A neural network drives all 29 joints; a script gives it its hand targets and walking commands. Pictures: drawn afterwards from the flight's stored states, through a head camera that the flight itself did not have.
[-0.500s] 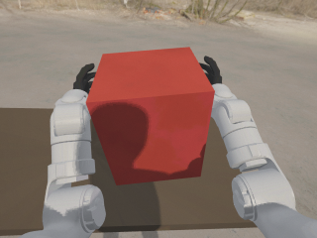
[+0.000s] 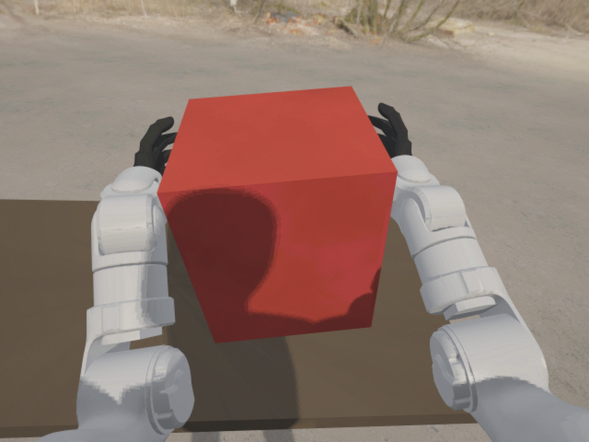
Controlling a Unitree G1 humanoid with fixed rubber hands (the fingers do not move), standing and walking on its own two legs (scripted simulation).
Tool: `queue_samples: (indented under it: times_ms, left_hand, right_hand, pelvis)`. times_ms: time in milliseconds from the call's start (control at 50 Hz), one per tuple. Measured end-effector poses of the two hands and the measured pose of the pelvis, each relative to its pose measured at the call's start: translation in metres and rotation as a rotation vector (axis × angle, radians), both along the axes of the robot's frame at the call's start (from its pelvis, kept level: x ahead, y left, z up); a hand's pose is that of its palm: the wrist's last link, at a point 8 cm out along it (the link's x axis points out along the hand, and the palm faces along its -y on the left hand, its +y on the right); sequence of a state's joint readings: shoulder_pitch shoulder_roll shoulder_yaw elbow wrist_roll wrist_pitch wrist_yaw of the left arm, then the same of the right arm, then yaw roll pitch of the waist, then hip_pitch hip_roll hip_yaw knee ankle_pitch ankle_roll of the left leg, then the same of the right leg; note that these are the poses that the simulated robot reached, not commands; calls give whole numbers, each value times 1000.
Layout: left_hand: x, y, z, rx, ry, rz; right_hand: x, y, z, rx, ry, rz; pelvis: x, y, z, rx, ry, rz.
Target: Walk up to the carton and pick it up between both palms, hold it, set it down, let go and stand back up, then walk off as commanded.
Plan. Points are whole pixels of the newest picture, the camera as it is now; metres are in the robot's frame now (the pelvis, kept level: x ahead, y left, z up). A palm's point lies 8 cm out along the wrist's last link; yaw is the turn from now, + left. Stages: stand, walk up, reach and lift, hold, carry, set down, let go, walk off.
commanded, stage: hold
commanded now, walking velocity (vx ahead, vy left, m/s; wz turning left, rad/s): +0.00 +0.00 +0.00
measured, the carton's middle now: (282, 216) +0.35 -0.01 +0.21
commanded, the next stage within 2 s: none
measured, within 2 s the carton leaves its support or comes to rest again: neither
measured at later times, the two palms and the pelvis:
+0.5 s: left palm (154, 177) +0.37 +0.15 +0.26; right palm (395, 165) +0.37 -0.15 +0.28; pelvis +0.00 +0.00 +0.00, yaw -1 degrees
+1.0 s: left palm (150, 175) +0.36 +0.16 +0.27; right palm (394, 162) +0.37 -0.15 +0.28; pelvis +0.00 +0.00 +0.00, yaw +0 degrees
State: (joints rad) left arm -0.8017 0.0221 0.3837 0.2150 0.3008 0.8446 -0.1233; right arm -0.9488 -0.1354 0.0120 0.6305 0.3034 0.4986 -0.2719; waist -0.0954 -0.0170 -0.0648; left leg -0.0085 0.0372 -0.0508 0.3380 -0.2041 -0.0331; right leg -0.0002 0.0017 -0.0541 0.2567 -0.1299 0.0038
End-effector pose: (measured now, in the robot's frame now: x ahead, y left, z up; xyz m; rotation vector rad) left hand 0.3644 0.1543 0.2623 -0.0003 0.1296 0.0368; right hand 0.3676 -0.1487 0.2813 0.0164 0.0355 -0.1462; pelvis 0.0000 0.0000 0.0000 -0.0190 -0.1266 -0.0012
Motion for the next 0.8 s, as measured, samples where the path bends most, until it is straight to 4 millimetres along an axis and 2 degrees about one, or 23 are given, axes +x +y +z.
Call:
queue_samples:
  times_ms: [500,620,800]
  left_hand:
    - [1,-2,0,2,17,6]
    - [-1,-2,6,8,-6,10]
    - [1,-1,1,3,17,2]
  right_hand:
    - [2,-2,-2,-5,25,1]
    - [-1,-2,1,-6,4,5]
    - [0,-2,-2,-10,30,0]
  pelvis:
    - [0,0,0,2,4,-9]
    - [2,0,0,1,2,-8]
    - [-1,1,0,1,1,-8]
